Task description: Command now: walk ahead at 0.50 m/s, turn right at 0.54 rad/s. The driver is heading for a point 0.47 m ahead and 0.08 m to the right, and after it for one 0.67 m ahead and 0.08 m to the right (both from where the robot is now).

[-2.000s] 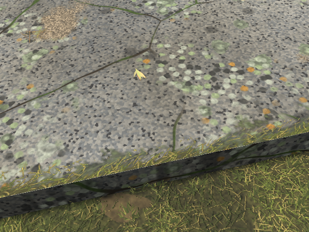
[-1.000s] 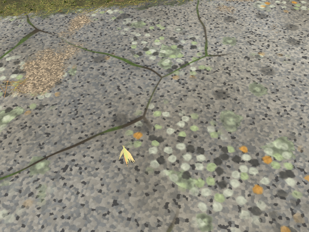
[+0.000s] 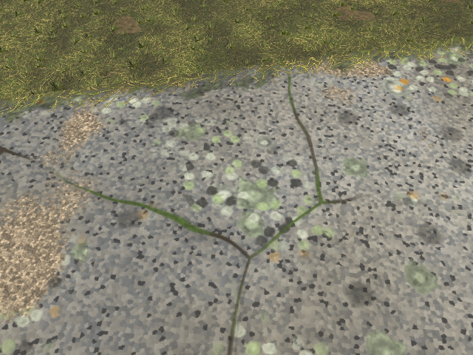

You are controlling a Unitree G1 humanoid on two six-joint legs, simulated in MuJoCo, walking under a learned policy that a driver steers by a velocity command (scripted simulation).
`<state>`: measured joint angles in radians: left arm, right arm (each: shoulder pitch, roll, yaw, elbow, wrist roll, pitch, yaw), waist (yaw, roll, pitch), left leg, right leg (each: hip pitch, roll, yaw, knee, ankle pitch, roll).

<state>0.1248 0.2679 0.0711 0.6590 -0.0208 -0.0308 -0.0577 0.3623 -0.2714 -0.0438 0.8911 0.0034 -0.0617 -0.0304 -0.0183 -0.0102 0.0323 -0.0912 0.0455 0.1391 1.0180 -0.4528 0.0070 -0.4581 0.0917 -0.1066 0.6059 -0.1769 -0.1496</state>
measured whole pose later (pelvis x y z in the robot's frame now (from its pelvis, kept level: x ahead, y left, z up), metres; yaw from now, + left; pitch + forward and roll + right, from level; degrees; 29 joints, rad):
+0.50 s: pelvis +0.30 +0.05 +0.01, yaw -19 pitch +2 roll +1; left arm 0.36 0.30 0.07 0.68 -0.03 -0.02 0.01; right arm 0.14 -0.25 -0.05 0.68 -0.01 -0.11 0.01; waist 0.02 -0.03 0.00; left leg -0.42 -0.01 0.01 0.57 -0.18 0.01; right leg -0.40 0.05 0.11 1.23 -0.43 -0.01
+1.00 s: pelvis +0.50 -0.08 +0.01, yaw -32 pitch +2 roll +1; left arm 0.09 0.25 0.04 0.60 0.01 -0.03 -0.03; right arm 0.29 -0.30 -0.05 0.87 0.02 -0.07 0.01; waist -0.05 0.00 0.06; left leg -0.31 0.07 0.02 1.11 -0.55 -0.04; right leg -0.45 0.01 -0.02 0.55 -0.15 -0.06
